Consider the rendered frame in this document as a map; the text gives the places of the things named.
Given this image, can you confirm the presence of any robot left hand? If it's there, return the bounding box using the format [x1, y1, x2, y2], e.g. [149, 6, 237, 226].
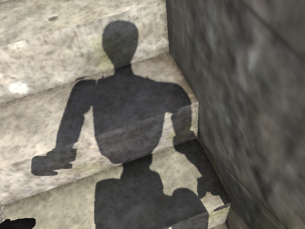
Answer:
[0, 218, 36, 229]

